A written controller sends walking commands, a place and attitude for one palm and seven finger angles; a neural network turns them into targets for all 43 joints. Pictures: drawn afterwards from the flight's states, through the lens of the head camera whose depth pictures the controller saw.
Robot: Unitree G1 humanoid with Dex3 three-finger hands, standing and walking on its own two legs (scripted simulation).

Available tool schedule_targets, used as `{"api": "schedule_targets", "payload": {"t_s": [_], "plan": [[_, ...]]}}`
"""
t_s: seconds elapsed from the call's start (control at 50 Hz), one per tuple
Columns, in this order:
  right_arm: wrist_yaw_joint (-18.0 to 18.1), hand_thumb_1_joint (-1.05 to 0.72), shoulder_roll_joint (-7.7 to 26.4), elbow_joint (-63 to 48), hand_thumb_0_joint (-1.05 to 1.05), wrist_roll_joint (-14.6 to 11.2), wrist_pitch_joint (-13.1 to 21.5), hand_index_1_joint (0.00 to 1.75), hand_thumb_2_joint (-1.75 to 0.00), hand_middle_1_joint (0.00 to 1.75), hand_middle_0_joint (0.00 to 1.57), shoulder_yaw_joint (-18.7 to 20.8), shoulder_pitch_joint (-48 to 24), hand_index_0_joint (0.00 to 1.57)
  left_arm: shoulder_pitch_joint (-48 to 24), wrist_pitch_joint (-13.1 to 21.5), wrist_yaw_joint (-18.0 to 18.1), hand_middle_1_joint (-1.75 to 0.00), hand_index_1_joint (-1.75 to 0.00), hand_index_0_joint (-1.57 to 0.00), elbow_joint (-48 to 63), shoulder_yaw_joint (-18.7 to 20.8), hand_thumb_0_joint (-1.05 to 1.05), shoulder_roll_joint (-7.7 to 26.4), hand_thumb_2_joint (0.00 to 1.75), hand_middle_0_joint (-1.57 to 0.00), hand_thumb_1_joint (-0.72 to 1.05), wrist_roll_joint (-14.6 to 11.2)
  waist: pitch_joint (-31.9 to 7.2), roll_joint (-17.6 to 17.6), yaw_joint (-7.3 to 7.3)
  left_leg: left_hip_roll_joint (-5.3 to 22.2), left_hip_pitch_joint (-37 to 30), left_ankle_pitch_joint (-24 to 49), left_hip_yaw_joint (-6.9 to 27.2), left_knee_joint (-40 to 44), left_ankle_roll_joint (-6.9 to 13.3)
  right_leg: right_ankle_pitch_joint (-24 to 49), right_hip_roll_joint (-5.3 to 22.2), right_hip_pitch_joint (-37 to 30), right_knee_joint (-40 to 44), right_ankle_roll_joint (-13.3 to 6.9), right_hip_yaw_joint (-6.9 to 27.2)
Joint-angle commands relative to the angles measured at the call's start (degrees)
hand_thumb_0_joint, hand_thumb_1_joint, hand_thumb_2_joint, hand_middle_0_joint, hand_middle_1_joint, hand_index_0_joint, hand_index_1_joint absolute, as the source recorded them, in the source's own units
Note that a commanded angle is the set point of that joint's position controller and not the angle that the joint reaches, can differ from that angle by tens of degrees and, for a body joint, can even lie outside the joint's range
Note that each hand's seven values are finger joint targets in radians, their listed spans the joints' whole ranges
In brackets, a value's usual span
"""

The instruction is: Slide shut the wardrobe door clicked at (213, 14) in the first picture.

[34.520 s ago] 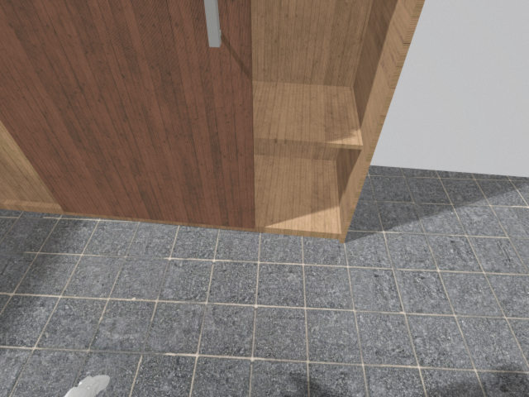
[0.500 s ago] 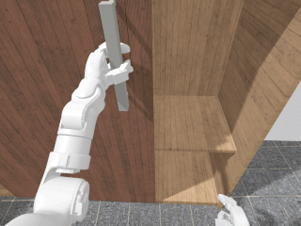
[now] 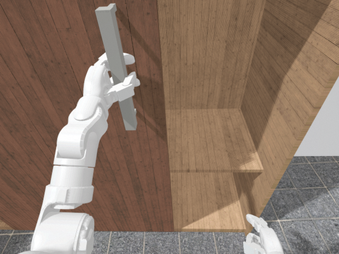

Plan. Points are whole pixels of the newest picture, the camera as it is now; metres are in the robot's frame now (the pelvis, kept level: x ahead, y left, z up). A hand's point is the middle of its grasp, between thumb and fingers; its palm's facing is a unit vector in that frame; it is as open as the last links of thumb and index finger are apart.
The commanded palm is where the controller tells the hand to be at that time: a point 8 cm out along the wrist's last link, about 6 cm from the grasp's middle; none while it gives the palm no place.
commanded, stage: tug the door sideways, standing still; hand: left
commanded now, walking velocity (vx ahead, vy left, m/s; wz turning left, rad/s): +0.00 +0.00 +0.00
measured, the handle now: (123, 74) +0.43 +0.11 +0.26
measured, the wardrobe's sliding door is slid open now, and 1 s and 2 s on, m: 0.40 0.40 0.37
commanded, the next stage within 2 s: step sideways, sliding the door along in 1.02 s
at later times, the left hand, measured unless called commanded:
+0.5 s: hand (130, 86) +0.38 +0.09 +0.26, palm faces +0.05 -1.00 -0.04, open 6.0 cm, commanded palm +0.36 +0.10 +0.25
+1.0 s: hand (130, 87) +0.38 +0.09 +0.26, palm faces +0.04 -1.00 -0.07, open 6.1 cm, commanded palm +0.36 +0.09 +0.25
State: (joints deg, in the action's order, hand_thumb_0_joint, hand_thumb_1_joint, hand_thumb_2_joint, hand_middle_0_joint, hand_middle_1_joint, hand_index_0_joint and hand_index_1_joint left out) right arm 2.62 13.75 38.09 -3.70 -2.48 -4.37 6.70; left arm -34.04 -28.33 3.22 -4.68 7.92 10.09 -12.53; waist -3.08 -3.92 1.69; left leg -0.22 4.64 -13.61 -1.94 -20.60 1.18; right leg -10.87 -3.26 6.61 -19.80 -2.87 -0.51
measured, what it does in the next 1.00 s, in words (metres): stands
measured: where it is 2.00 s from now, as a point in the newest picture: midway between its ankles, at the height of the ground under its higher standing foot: outside the picture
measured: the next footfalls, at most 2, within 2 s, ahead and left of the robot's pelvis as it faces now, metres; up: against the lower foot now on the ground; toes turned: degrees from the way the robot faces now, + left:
right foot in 1.90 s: +0.14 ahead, -0.30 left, +0.00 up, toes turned +6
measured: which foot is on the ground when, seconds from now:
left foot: down 0.00-1.00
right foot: down 0.00-1.00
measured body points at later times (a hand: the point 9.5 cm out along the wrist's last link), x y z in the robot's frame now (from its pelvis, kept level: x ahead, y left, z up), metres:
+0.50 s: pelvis +0.01 +0.00 +0.00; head -0.02 -0.02 +0.45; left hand +0.37 +0.14 +0.26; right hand +0.23 -0.18 -0.09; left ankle -0.03 +0.11 -0.75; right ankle +0.00 -0.09 -0.75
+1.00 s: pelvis -0.02 +0.03 -0.01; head -0.04 +0.02 +0.44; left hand +0.37 +0.14 +0.26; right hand +0.17 -0.16 -0.11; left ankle -0.03 +0.11 -0.75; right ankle +0.00 -0.08 -0.75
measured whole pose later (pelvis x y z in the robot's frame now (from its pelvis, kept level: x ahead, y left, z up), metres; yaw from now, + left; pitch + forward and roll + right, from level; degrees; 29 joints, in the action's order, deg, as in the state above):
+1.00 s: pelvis -0.02 +0.03 -0.01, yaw +5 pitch -3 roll +0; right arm -1.4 10.8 42.6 -2.6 -1.1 -2.9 8.3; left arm -48.4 -22.3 13.3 -19.3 -5.9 1.0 -7.6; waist -0.1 -1.7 -2.5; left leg -4.8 8.0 -13.9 1.7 -25.2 3.6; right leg -13.6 1.6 8.8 -25.7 -0.4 -4.3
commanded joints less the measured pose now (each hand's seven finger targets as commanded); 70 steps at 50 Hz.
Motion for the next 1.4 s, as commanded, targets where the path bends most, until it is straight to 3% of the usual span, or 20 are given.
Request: {"api": "schedule_targets", "payload": {"t_s": [0.0,0.08,0.14,0.2,0.26,0.32,0.38,0.46,0.62,0.8,1.02,1.1,1.12,1.14,1.16,1.18,1.22,1.28,1.34,1.38], "plan": [[0.14,-0.90,5.37,-10.68,0.00,0.11,2.58,0.30,-0.90,0.30,0.20,2.20,-12.11,0.20,-16.59,2.29,-0.09,-1.40,-1.40,-0.45,14.47,7.55,0.00,12.92,0.90,-0.45,0.90,0.50,-14.87,8.26,-4.85,-0.38,1.33,17.00,1.11,0.19,2.02,19.58,3.32,-10.71,0.62,2.10,1.69],[-0.11,-0.90,5.49,-11.16,0.00,-0.08,1.64,0.30,-0.90,0.30,0.20,2.14,-12.56,0.20,-14.37,0.68,-0.40,-1.40,-1.40,-0.45,16.02,8.19,0.00,13.51,0.90,-0.45,0.90,0.45,-14.62,7.92,-4.97,-0.50,1.51,18.72,1.07,-0.50,1.91,22.07,3.23,-10.75,-0.33,2.04,1.31],[-0.19,-0.90,5.39,-9.58,0.00,-0.18,2.19,0.30,-0.90,0.30,0.20,2.25,-12.36,0.20,-25.79,-0.52,0.24,-1.40,-1.40,-0.45,13.72,-0.48,0.00,5.42,0.90,-0.45,0.90,0.59,-11.91,6.99,-1.79,-0.61,-0.61,17.17,1.42,-1.58,2.08,19.46,3.02,-5.61,0.59,2.57,1.23],[-0.64,-0.90,4.98,-9.08,0.00,-0.06,2.77,0.30,-0.90,0.30,0.20,2.54,-12.03,0.20,-28.13,-1.01,1.61,-1.40,-1.40,-0.45,13.53,-5.05,0.00,0.48,0.90,-0.45,0.90,1.24,-12.25,5.39,-1.07,-0.77,-2.37,17.43,2.15,-2.40,2.08,18.87,2.87,-3.84,0.20,2.23,0.89],[-1.10,-0.90,4.74,-8.40,0.00,0.12,2.50,0.30,-0.90,0.30,0.20,2.77,-11.41,0.20,-30.49,-0.30,2.55,-1.40,-1.40,-0.45,13.39,-8.20,0.00,-1.41,0.90,-0.45,0.90,2.49,-14.65,3.10,-0.79,-1.15,-3.97,19.69,2.62,-3.13,1.84,20.90,2.91,-4.14,-1.18,1.51,0.44],[-1.42,-0.90,4.49,-8.50,0.00,0.42,2.21,0.30,-0.90,0.30,0.20,2.92,-10.99,0.20,-32.87,0.67,2.50,-1.40,-1.40,-0.45,13.31,-11.04,0.00,-3.78,0.90,-0.45,0.90,3.08,-16.63,5.64,-0.16,-1.23,-5.09,20.43,3.29,-3.25,1.96,22.10,2.99,-4.52,-1.88,1.49,0.07],[-1.66,-0.90,4.25,-8.07,0.00,0.47,1.79,0.30,-0.90,0.30,0.20,2.80,-11.04,0.20,-35.34,1.89,2.17,-1.40,-1.40,-0.45,11.36,-13.40,0.00,-5.99,0.90,-0.45,0.90,2.96,-14.85,6.15,0.38,-1.07,-5.35,19.84,3.99,-3.04,1.82,20.51,2.89,-2.93,-1.99,1.10,-0.46],[-1.97,-0.90,3.64,-7.72,0.00,0.59,1.88,0.30,-0.90,0.30,0.20,2.65,-11.19,0.20,-38.62,3.61,2.14,-1.40,-1.40,-0.45,8.55,-16.28,0.00,-9.19,0.90,-0.45,0.90,3.11,-12.69,4.96,0.76,-0.89,-5.77,17.80,4.90,-2.70,1.53,16.34,2.71,-0.43,-1.96,0.46,-0.93],[-2.89,-0.90,2.71,-6.83,0.00,0.93,2.97,0.30,-0.90,0.30,0.20,2.88,-10.15,0.20,-46.44,7.26,3.39,-1.40,-1.40,-0.45,6.43,-21.46,0.00,-14.77,0.90,-0.45,0.90,3.90,-14.11,3.05,1.75,-0.14,-8.38,16.28,6.80,-2.39,0.57,11.94,2.55,2.45,-2.76,-0.11,-1.62],[-3.46,-0.90,2.71,-5.20,0.00,0.98,3.79,0.30,-0.90,0.30,0.20,3.34,-8.29,0.20,-49.90,9.72,4.81,-1.40,-1.40,-0.45,1.55,-22.46,0.00,-16.42,0.90,-0.45,0.90,4.67,-14.22,2.90,1.91,0.50,-8.65,13.35,8.64,-1.10,-1.45,8.05,2.26,4.85,-3.72,-0.33,-2.48],[-3.80,-0.90,2.79,-3.84,0.00,1.13,5.40,0.30,-0.90,0.30,0.20,3.84,-6.21,0.20,-54.07,11.58,6.03,-1.40,-1.40,-0.45,-1.78,-22.31,0.00,-17.54,0.90,-0.45,0.90,4.81,-13.87,1.23,2.02,0.73,-8.36,12.13,9.64,-0.67,-3.25,6.56,2.06,7.00,-4.43,-0.29,-2.67],[-3.85,-0.90,2.97,-3.45,0.00,1.18,5.76,0.30,-0.90,0.30,0.20,4.03,-5.50,0.20,-53.16,12.23,6.17,-1.40,-1.40,-0.45,-4.01,-22.37,0.00,-18.00,0.90,-0.45,0.90,4.56,-13.62,3.30,2.16,0.92,-7.43,11.30,9.93,-0.53,-3.47,6.01,1.91,7.04,-4.46,-0.19,-2.81],[-2.19,-0.90,5.39,-6.16,0.00,2.09,6.01,0.30,-0.90,0.30,0.20,4.39,-3.28,0.20,-50.35,23.62,6.17,-1.40,-1.40,-0.45,2.10,-3.45,0.00,11.01,0.90,-0.45,0.90,6.77,-9.04,1.14,-1.05,5.26,3.29,2.37,9.88,1.27,1.16,-2.92,4.53,7.11,-6.61,1.20,0.97],[-1.60,-0.90,3.86,-4.68,0.00,2.86,5.78,0.30,-0.90,0.30,0.20,4.08,-3.99,0.20,-45.29,28.11,5.04,-1.40,-1.40,-0.45,-0.99,-8.18,0.00,4.83,0.90,-0.45,0.90,8.05,-7.41,4.52,-1.03,5.28,5.27,-3.76,10.57,2.65,2.16,-5.19,4.33,6.53,-6.45,1.71,1.02],[-1.25,-0.90,4.05,-4.70,0.00,2.65,5.96,0.30,-0.90,0.30,0.20,4.38,-4.00,0.20,-43.40,30.83,4.65,-1.40,-1.40,-0.45,-2.38,-7.82,0.00,5.03,0.90,-0.45,0.90,8.27,-6.85,2.83,-1.30,6.47,5.91,-8.23,12.04,4.52,2.72,-6.54,4.22,7.65,-7.96,1.66,0.93],[-0.91,-0.90,3.35,-5.49,0.00,2.86,6.66,0.30,-0.90,0.30,0.20,4.49,-4.93,0.20,-44.57,32.82,3.52,-1.40,-1.40,-0.45,0.38,-10.86,0.00,1.13,0.90,-0.45,0.90,7.94,-7.54,2.67,-1.02,8.80,4.89,-8.88,15.12,5.68,3.06,-5.78,3.62,8.78,-11.32,2.04,0.63],[-0.05,-0.90,3.34,-6.42,0.00,2.92,7.28,0.30,-0.90,0.30,0.20,5.44,-5.65,0.20,-45.51,35.87,2.24,-1.40,-1.40,-0.45,3.41,-9.89,0.00,2.68,0.90,-0.45,0.90,7.90,-11.07,2.35,-0.92,13.59,-1.04,-0.59,19.67,3.74,5.33,-6.26,3.15,12.95,-16.84,2.53,1.51],[0.02,-0.90,2.99,-6.52,0.00,2.95,7.30,0.30,-0.90,0.30,0.20,6.15,-4.88,0.20,-45.49,37.70,1.66,-1.40,-1.40,-0.45,6.52,-6.82,0.00,6.24,0.90,-0.45,0.90,8.15,-15.31,-0.82,-0.43,17.75,-12.20,21.28,21.19,-1.67,8.19,-12.50,3.49,18.83,-20.16,2.52,3.34],[-0.62,-0.90,2.54,-7.04,0.00,2.74,6.97,0.30,-0.90,0.30,0.20,6.55,-4.41,0.20,-44.37,38.60,0.89,-1.40,-1.40,-0.45,10.69,-6.42,0.00,6.33,0.90,-0.45,0.90,8.49,-18.10,-3.76,-0.25,17.33,-18.37,38.65,15.61,-10.91,7.74,-9.00,3.40,17.27,-14.07,1.72,3.33],[-1.04,-0.90,2.42,-7.86,0.00,2.35,6.50,0.30,-0.90,0.30,0.20,6.58,-4.57,0.20,-42.74,38.70,-0.22,-1.40,-1.40,-0.45,11.45,-9.38,0.00,3.33,0.90,-0.45,0.90,8.55,-18.62,-1.78,0.02,14.86,-14.29,37.17,11.44,-14.85,5.77,-2.16,2.86,10.39,-7.81,1.46,2.15]]}}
